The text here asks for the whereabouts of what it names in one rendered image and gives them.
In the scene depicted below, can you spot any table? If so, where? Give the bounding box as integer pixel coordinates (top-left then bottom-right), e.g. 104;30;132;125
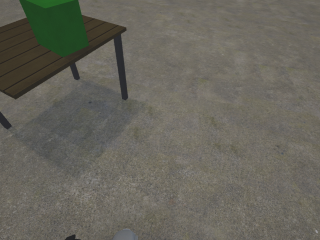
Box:
0;15;128;129

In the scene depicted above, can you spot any left robot thigh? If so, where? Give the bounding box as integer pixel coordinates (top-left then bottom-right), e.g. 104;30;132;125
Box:
111;230;138;240

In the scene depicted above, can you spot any carton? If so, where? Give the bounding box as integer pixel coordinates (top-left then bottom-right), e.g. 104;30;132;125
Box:
19;0;89;57

